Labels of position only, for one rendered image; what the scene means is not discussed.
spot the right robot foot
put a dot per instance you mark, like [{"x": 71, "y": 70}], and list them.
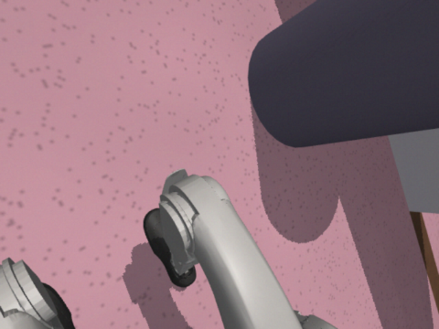
[{"x": 153, "y": 232}]

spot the left robot foot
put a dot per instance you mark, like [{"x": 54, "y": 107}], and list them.
[{"x": 64, "y": 315}]

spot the right robot hand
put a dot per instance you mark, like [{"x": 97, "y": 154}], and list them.
[{"x": 313, "y": 322}]

